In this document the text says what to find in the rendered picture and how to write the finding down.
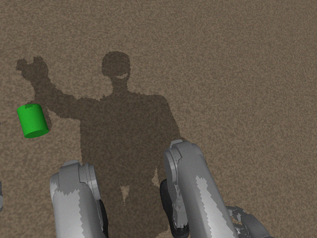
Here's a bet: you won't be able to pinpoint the right robot foot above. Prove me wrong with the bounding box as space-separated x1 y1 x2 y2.
159 179 189 238

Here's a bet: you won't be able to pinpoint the can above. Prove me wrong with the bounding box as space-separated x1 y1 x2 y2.
17 104 49 138

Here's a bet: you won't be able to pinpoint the left robot foot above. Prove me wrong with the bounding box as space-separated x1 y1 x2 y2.
99 200 109 238

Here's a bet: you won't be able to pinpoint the right robot hand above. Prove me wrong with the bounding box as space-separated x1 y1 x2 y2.
226 206 271 238

